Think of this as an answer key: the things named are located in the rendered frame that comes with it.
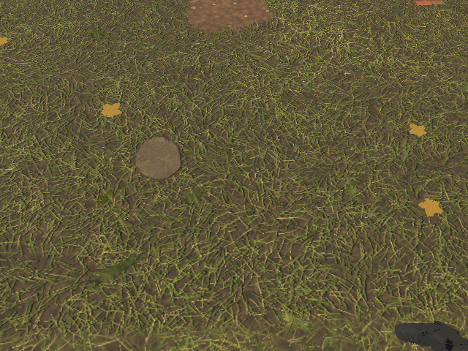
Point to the right robot hand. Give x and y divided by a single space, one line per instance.
437 335

